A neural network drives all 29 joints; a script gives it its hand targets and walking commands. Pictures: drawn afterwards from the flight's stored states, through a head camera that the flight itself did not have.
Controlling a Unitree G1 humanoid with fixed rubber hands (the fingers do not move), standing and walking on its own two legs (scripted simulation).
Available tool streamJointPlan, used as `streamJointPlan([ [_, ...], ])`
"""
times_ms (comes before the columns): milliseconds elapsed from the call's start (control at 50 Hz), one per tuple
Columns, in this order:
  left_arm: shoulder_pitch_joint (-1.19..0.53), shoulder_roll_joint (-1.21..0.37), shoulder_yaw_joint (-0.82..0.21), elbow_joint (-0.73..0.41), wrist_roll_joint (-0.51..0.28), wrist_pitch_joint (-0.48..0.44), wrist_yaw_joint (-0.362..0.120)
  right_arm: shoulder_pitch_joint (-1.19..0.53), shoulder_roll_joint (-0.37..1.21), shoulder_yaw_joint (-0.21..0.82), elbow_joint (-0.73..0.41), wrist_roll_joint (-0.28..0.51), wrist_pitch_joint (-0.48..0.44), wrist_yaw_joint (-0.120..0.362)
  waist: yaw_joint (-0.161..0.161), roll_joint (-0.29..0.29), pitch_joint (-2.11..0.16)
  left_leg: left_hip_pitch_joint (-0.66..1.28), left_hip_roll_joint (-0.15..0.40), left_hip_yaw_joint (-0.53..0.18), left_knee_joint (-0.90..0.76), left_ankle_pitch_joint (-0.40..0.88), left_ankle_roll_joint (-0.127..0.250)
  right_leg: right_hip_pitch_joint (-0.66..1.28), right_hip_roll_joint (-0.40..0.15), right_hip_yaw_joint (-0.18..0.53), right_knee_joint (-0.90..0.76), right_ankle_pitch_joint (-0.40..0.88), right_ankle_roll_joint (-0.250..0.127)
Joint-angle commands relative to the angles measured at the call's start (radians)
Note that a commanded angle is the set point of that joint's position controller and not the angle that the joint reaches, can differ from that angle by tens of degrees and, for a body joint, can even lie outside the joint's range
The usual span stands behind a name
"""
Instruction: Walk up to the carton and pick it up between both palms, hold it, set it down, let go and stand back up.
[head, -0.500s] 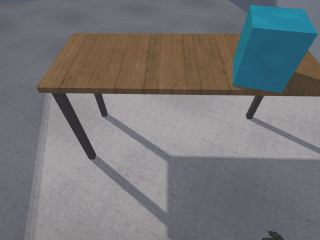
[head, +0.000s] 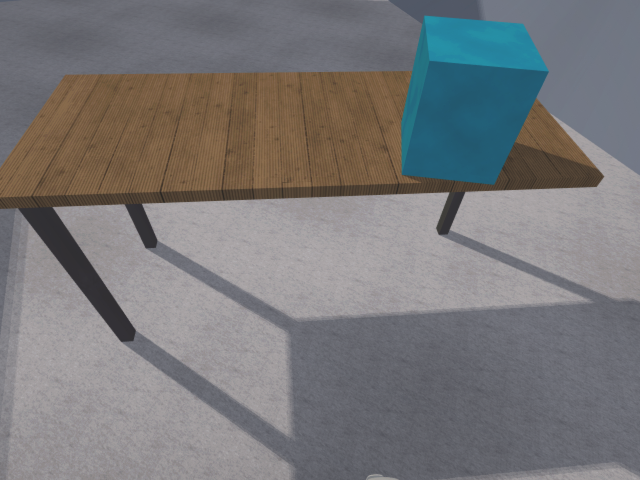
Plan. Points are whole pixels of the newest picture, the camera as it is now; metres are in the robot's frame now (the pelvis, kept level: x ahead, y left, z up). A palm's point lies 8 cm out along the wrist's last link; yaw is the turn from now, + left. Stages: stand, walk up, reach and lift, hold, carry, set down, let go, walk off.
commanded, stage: walk up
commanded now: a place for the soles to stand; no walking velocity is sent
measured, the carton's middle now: (460, 102) +0.83 -0.31 +0.05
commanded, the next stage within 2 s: none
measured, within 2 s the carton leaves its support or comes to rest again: neither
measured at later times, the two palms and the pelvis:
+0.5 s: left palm (148, 477) +0.18 +0.23 -0.14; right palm out of the picture +0.14 -0.42 -0.09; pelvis +0.12 -0.09 -0.02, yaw +1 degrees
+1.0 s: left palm (251, 354) +0.34 +0.10 -0.11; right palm out of the picture +0.36 -0.56 -0.11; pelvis +0.28 -0.22 -0.02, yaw -2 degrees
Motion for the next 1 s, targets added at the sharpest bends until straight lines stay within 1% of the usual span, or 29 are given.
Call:
streamJointPlan([
  [0,-0.056,0.145,0.054,-0.122,-0.01,-0.03,-0.014,-0.145,-0.327,-0.054,-0.126,-0.01,-0.016,-0.006,0.05,0.301,-0.04,-0.132,0.276,-0.132,-0.103,0.113,0.222,0.121,-0.036,-0.051,-0.181,0.132,-0.015],
  [40,0.146,0.204,0.096,-0.023,-0.021,-0.032,0.002,-0.161,-0.257,-0.032,-0.129,-0.003,-0.007,-0.007,0.164,0.074,-0.082,-0.373,0.165,-0.022,0.159,-0.002,0.147,0.482,0.057,-0.135,-0.223,0.191,-0.018],
  [60,0.251,0.247,0.122,-0.002,-0.01,-0.029,0.016,-0.147,-0.201,-0.013,-0.141,-0.012,-0.002,-0.005,0.21,-0.124,-0.099,-0.543,0.056,0.052,0.431,-0.133,0.115,0.584,-0.003,0.027,-0.326,-0.012,-0.046],
  [80,0.227,0.322,0.118,-0.069,-0.021,-0.032,0.02,-0.06,-0.182,0.002,-0.166,0.003,0.003,-0.011,0.183,-0.302,-0.098,-0.658,-0.084,0.044,0.652,-0.291,0.068,0.491,-0.244,0.557,-0.629,-0.382,-0.161],
  [100,0.109,0.331,0.113,-0.109,-0.034,-0.028,0.013,-0.033,-0.27,-0.024,-0.139,-0.005,0.015,-0.019,0.112,-0.13,-0.077,-0.55,0.021,-0.054,0.683,-0.309,0.086,0.338,-0.308,0.622,-0.677,-0.602,-0.219],
  [120,0.069,0.331,0.112,-0.121,-0.035,-0.02,0.017,-0.011,-0.31,-0.029,-0.119,0.004,0.018,-0.012,0.094,-0.087,-0.003,-0.507,0.039,-0.081,0.677,-0.32,0.098,0.229,-0.308,0.625,-0.664,-0.586,-0.263],
  [140,0.062,0.296,0.095,-0.145,-0.037,-0.02,0.026,0.002,-0.272,-0.025,-0.117,0.02,0.013,-0.01,0.093,-0.031,0.072,-0.517,0.068,-0.088,0.708,-0.238,0.106,0.189,-0.273,0.512,-0.627,-0.384,-0.234],
  [160,0.044,0.258,0.092,-0.148,-0.034,-0.022,0.031,0.027,-0.266,-0.026,-0.102,0.014,0.013,-0.006,0.07,-0.034,0.071,-0.486,0.089,-0.087,0.664,-0.183,0.111,0.14,-0.226,0.427,-0.608,-0.35,-0.198],
  [200,0.025,0.259,0.081,-0.173,-0.023,-0.03,0.031,0.097,-0.249,-0.029,-0.097,0.017,0.016,-0.001,0.038,-0.064,0.058,-0.413,0.091,-0.068,0.549,-0.162,0.088,0.124,-0.183,0.285,-0.574,-0.24,-0.214],
  [220,0.026,0.241,0.086,-0.167,-0.022,-0.03,0.028,0.124,-0.243,-0.029,-0.096,0.01,0.013,0.0,0.04,-0.01,0.025,-0.387,0.076,-0.059,0.552,-0.149,0.083,0.126,-0.181,0.285,-0.556,-0.241,-0.214],
  [280,0.014,0.226,0.068,-0.213,-0.017,-0.022,0.018,0.135,-0.243,-0.036,-0.101,0.003,0.0,0.001,0.043,-0.096,-0.022,-0.285,0.064,-0.034,0.302,-0.168,0.064,0.083,-0.188,0.22,-0.52,-0.181,-0.254],
  [340,-0.045,0.168,0.044,-0.259,-0.023,-0.008,0.016,0.268,-0.248,-0.058,-0.075,-0.011,-0.012,-0.013,-0.054,0.075,-0.056,0.121,0.019,-0.03,0.096,0.042,0.103,-0.232,-0.123,0.109,-0.322,-0.246,-0.189],
  [360,-0.069,0.123,0.028,-0.258,-0.017,-0.004,0.014,0.351,-0.271,-0.065,-0.063,-0.014,-0.014,-0.02,-0.111,0.186,-0.07,0.282,0.07,-0.135,0.041,-0.008,0.107,-0.384,-0.034,0.012,-0.123,-0.263,-0.121],
  [380,-0.027,0.044,0.0,-0.294,-0.01,-0.005,0.025,0.374,-0.39,-0.083,-0.086,-0.027,-0.015,-0.038,-0.122,0.443,-0.083,0.204,0.345,-0.613,-0.228,-0.459,0.153,-0.472,0.132,-0.075,0.213,-0.213,-0.039],
  [400,0.003,0.154,0.037,-0.26,-0.001,0.006,0.036,0.252,-0.422,-0.092,-0.141,-0.011,-0.015,-0.046,-0.085,0.3,-0.057,0.095,0.48,-0.838,-0.349,-0.695,0.236,-0.437,0.106,0.061,0.347,-0.142,-0.016],
  [420,0.04,0.238,0.06,-0.238,-0.004,0.01,0.035,0.158,-0.442,-0.09,-0.166,-0.001,-0.02,-0.048,-0.027,0.2,-0.038,0.015,0.496,-0.798,-0.328,-0.698,0.297,-0.374,0.034,0.096,0.352,-0.118,-0.014],
  [460,0.075,0.22,0.063,-0.205,-0.003,0.001,0.021,0.073,-0.337,-0.072,-0.196,0.011,-0.032,-0.046,0.027,0.086,0.011,-0.004,0.415,-0.592,-0.239,-0.404,0.289,-0.379,0.015,0.09,0.346,0.0,-0.002],
  [520,0.085,0.199,0.057,-0.188,-0.01,-0.005,0.012,0.09,-0.325,-0.066,-0.208,0.013,-0.047,-0.035,-0.01,0.243,0.01,-0.057,0.331,-0.407,-0.212,-0.206,0.259,-0.29,-0.005,0.098,0.31,0.057,0.019],
  [540,0.088,0.18,0.056,-0.175,-0.021,-0.004,0.007,0.083,-0.344,-0.075,-0.194,0.005,-0.043,-0.03,0.012,0.269,0.05,-0.079,0.296,-0.335,-0.213,-0.204,0.257,-0.299,-0.004,0.092,0.278,0.101,0.016],
  [640,-0.009,0.175,0.065,-0.207,-0.01,-0.01,-0.015,0.064,-0.372,-0.073,-0.219,0.002,-0.05,-0.02,-0.009,0.23,0.117,-0.185,0.347,-0.265,-0.205,-0.171,0.282,-0.224,-0.07,0.011,0.076,0.114,0.022],
  [720,0.097,0.169,0.087,-0.166,-0.033,-0.008,-0.016,-0.04,-0.378,-0.065,-0.218,-0.011,-0.04,-0.011,0.087,0.331,-0.003,-0.307,0.291,-0.095,-0.088,-0.037,0.216,0.151,-0.031,-0.106,-0.046,0.132,-0.013],
  [760,0.223,0.193,0.099,-0.114,-0.031,-0.022,-0.005,-0.025,-0.341,-0.054,-0.205,-0.004,-0.023,-0.011,0.153,0.115,-0.031,-0.365,0.22,-0.03,0.234,0.157,0.188,0.373,0.046,-0.166,-0.161,0.135,0.0],
  [780,0.335,0.228,0.111,-0.068,-0.027,-0.03,0.011,0.023,-0.273,-0.034,-0.193,-0.003,-0.017,-0.017,0.192,-0.074,-0.114,-0.373,0.152,0.023,0.55,0.214,0.156,0.466,0.069,-0.101,-0.211,0.035,-0.025],
  [800,0.365,0.311,0.13,-0.086,-0.022,-0.041,0.032,0.036,-0.193,0.0,-0.243,0.024,-0.017,-0.01,0.195,-0.306,-0.089,-0.615,-0.011,0.048,0.797,-0.037,0.092,0.505,-0.166,0.337,-0.4,-0.058,-0.125],
  [820,0.309,0.359,0.131,-0.111,-0.039,-0.039,0.029,0.01,-0.257,-0.014,-0.238,0.026,-0.008,-0.024,0.149,-0.263,-0.081,-0.652,-0.022,-0.01,0.809,-0.254,0.1,0.425,-0.31,0.637,-0.563,-0.124,-0.246],
  [840,0.213,0.36,0.119,-0.135,-0.04,-0.034,0.03,-0.006,-0.296,-0.03,-0.23,0.013,-0.007,-0.028,0.125,-0.154,-0.007,-0.643,0.067,-0.075,0.828,-0.279,0.09,0.282,-0.36,0.667,-0.578,-0.275,-0.307],
  [860,0.171,0.316,0.107,-0.15,-0.05,-0.038,0.035,0.02,-0.308,-0.029,-0.2,0.026,-0.01,-0.021,0.107,-0.031,0.041,-0.603,0.086,-0.092,0.852,-0.227,0.098,0.181,-0.328,0.595,-0.55,-0.175,-0.305],
  [900,0.127,0.272,0.081,-0.168,-0.047,-0.048,0.049,0.045,-0.267,-0.026,-0.188,0.039,-0.007,-0.012,0.05,-0.05,0.05,-0.497,0.114,-0.096,0.709,-0.165,0.106,0.133,-0.226,0.311,-0.456,-0.01,-0.236],
  [980,0.115,0.226,0.059,-0.188,-0.032,-0.058,0.052,0.095,-0.229,-0.013,-0.186,0.035,-0.018,0.003,0.044,-0.173,-0.015,-0.365,0.059,-0.014,0.416,-0.172,0.079,0.096,-0.195,0.15,-0.354,0.281,-0.271],
])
